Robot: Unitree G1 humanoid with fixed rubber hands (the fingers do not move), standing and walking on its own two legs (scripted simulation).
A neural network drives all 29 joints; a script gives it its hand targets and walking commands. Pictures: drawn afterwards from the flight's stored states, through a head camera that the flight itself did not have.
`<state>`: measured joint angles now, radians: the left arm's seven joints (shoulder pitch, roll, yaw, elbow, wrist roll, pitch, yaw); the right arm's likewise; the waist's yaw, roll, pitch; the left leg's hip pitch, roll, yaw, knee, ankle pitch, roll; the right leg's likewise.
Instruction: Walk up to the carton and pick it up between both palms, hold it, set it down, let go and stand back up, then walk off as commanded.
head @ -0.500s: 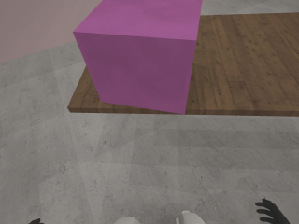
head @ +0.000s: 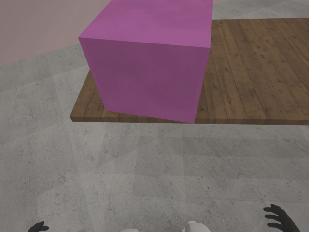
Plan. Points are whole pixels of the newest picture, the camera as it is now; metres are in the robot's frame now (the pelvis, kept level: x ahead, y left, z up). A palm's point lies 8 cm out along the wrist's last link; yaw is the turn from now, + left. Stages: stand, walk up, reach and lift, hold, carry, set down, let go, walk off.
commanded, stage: walk up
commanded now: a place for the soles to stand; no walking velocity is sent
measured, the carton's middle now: (155, 57) +0.62 +0.02 +0.11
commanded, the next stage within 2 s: none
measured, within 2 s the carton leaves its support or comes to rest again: neither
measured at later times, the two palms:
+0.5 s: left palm out of the picture +0.08 +0.35 -0.05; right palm out of the picture +0.12 -0.31 -0.08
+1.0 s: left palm out of the picture +0.09 +0.34 -0.06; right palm out of the picture +0.12 -0.31 -0.07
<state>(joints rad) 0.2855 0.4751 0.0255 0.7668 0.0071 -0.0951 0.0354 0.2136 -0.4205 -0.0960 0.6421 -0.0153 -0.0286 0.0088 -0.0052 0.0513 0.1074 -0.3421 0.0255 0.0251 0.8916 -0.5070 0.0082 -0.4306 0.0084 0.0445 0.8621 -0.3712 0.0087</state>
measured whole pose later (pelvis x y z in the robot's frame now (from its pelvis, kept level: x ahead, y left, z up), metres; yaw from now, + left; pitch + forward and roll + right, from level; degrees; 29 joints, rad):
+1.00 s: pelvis -0.01 +0.01 +0.00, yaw -2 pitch -3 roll +0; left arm 0.28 0.47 0.02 0.78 0.01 -0.09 0.04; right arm 0.18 -0.42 -0.10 0.67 -0.01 -0.01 0.01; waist -0.01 0.04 0.10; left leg -0.35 0.03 0.03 0.87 -0.46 0.01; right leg -0.41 0.02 0.06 0.84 -0.37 0.01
